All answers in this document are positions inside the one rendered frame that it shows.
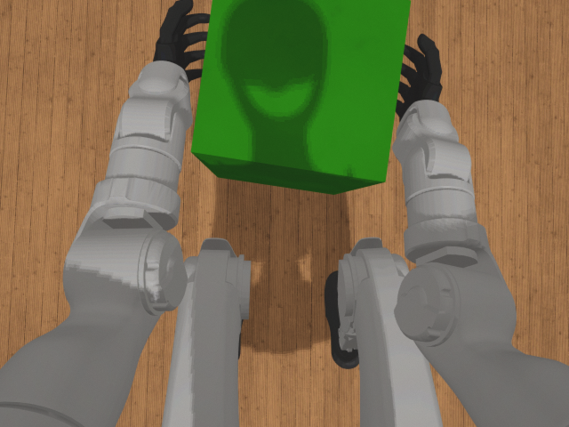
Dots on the right robot forearm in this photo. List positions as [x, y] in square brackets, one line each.
[439, 193]

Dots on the left robot hand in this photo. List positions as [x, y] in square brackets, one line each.
[171, 44]

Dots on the robot right upper arm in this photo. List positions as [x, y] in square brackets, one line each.
[463, 322]

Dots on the robot right thigh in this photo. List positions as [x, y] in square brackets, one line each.
[396, 384]

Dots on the carton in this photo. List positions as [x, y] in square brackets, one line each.
[301, 94]

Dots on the right robot foot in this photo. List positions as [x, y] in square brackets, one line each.
[343, 358]

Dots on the right robot hand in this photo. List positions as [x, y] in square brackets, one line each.
[425, 83]

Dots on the robot left upper arm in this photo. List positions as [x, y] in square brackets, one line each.
[118, 283]

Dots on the left robot forearm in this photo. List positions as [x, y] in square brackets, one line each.
[145, 160]

